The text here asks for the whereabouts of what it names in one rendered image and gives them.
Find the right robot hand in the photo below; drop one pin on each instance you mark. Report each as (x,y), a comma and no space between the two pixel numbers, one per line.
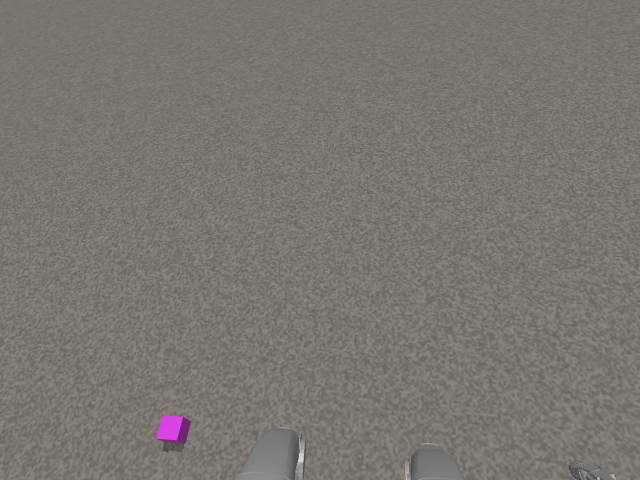
(582,471)

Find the cube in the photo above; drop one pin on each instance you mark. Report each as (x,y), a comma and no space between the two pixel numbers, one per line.
(174,429)

